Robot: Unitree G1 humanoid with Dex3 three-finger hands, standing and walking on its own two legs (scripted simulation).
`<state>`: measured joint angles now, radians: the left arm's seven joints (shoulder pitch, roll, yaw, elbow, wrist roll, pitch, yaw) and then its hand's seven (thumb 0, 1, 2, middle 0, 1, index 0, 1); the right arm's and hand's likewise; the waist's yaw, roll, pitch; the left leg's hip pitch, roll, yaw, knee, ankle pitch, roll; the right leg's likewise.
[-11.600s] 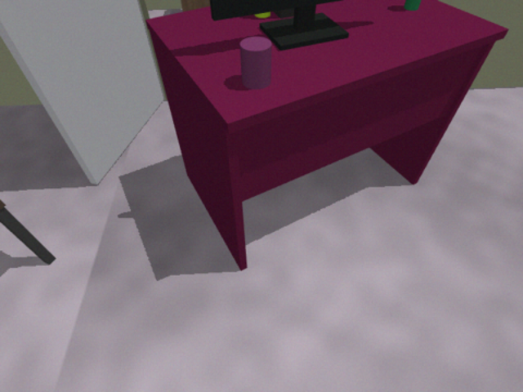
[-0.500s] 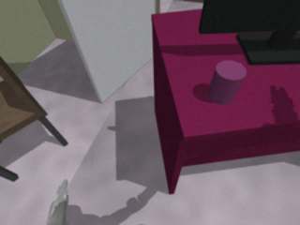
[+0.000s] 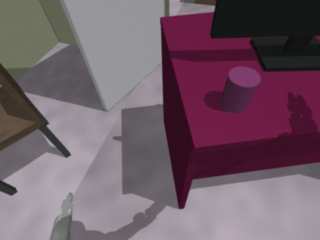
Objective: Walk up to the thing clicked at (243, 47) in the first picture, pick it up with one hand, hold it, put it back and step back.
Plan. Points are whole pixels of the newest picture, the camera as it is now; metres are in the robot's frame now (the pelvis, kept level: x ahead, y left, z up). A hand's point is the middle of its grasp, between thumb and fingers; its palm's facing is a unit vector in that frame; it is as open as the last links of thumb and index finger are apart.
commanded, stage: approach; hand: right
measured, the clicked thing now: (241, 87) +0.50 -0.20 +0.08
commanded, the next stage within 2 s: close in in 0.44 s
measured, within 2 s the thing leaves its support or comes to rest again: leaves its support in 1.80 s
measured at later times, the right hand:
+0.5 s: hand (294, 91) +0.43 -0.29 +0.13, palm faces +0.03 +1.00 +0.06, open 17.7 cm
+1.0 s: hand (250, 91) +0.46 -0.21 +0.10, palm faces +0.11 +0.99 +0.04, open 17.8 cm
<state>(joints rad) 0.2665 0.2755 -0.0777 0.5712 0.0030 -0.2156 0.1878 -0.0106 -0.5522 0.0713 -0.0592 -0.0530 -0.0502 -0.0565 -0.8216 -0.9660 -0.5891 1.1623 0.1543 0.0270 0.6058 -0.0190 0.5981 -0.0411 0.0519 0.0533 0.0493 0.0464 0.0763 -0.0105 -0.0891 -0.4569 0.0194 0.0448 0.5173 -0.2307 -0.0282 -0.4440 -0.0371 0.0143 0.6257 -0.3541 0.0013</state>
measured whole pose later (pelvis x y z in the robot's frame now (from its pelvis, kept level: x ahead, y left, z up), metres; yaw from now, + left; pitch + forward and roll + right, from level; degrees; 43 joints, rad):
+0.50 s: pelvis -0.02 +0.00 -0.01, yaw +0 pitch +12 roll +2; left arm 0.24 0.24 -0.08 0.58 0.02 -0.25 0.15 -0.01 -0.53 0.05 -0.07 -0.06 -0.06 -0.06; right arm -0.84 -0.75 -0.46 1.18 0.19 -0.12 0.53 -0.02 0.60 -0.04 0.04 0.05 0.04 0.04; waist 0.12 0.02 -0.09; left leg -0.59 0.02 0.04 0.63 -0.25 -0.02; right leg -0.57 -0.04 0.01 0.72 -0.37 0.01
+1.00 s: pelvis -0.02 +0.00 -0.03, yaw +1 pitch +14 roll +2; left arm 0.30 0.25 0.00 0.35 0.01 -0.15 0.04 -0.01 -0.54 0.05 -0.07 -0.07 -0.07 -0.06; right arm -0.84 -0.52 -0.43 1.13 0.12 -0.23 0.20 -0.02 0.61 -0.06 0.02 0.06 0.02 0.05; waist 0.14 -0.01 -0.13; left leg -0.71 0.02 0.02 0.78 -0.31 -0.03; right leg -0.67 -0.04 0.00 0.86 -0.43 0.00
